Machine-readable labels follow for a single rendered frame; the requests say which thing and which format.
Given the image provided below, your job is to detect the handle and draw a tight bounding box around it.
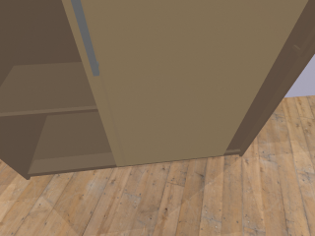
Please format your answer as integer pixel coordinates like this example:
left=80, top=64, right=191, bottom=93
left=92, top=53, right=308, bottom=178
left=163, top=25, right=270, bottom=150
left=297, top=27, right=315, bottom=57
left=71, top=0, right=99, bottom=77

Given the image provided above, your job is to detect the wardrobe door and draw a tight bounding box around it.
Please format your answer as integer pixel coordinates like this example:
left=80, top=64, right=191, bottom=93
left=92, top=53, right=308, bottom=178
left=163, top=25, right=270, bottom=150
left=226, top=0, right=315, bottom=150
left=62, top=0, right=308, bottom=167

